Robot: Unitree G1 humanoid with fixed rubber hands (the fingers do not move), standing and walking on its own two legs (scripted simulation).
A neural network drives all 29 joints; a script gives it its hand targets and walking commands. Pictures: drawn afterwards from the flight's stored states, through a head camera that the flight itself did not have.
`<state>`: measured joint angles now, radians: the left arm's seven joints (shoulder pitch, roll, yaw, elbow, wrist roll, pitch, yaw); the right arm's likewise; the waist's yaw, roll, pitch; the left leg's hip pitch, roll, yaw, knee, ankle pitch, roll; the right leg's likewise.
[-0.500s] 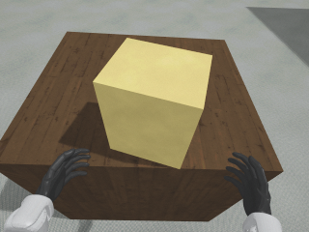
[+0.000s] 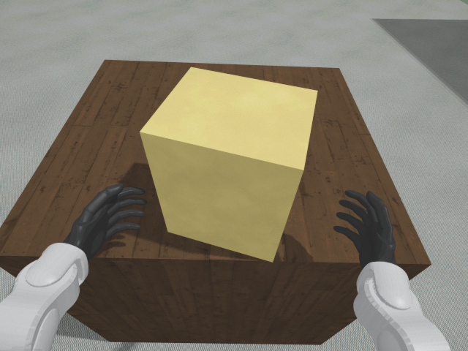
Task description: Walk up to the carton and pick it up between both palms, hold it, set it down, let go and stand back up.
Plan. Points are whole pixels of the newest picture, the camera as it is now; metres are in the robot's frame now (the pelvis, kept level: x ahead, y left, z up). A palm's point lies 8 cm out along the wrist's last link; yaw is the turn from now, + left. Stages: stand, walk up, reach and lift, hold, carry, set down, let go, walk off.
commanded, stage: reach and lift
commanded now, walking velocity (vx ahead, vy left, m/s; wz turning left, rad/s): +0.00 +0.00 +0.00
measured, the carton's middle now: (233, 169) +0.38 +0.01 +0.11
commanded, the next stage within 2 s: none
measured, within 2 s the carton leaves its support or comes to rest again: neither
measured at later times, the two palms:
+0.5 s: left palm (85, 176) +0.31 +0.22 +0.17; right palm (363, 191) +0.29 -0.17 +0.16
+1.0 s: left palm (79, 116) +0.37 +0.23 +0.23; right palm (353, 142) +0.35 -0.16 +0.20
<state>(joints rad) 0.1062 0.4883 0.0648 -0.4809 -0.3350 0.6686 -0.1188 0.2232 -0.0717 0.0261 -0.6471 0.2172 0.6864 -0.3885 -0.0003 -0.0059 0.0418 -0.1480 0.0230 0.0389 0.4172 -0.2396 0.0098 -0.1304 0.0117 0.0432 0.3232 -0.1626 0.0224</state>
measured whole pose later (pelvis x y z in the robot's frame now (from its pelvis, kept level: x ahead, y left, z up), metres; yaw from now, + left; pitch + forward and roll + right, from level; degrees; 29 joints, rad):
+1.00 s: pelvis -0.01 +0.00 +0.00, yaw +0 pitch -3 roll -1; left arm -0.74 0.53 0.07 0.20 -0.34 0.80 -0.12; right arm -0.63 -0.08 -0.12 0.08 0.25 0.71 -0.42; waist -0.02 -0.03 0.03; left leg -0.15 0.02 0.04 0.42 -0.22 0.01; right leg -0.13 0.01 0.04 0.31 -0.14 0.02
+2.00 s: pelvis -0.01 +0.01 +0.00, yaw +0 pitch -2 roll -2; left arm -0.99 0.45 -0.04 0.88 -0.34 0.41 -0.11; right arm -0.75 -0.08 -0.09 0.65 0.26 0.35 -0.36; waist -0.09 -0.04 0.02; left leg -0.15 0.02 0.04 0.42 -0.23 0.01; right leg -0.11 0.01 0.04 0.28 -0.13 0.03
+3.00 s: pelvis +0.00 +0.01 +0.00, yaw +0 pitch -2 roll -2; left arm -0.90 0.30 -0.02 0.79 -0.14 0.34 -0.05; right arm -0.73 0.03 -0.12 0.67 0.23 0.23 -0.40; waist -0.09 -0.06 0.04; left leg -0.15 0.02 0.04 0.42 -0.23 0.01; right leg -0.11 0.01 0.04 0.28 -0.13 0.03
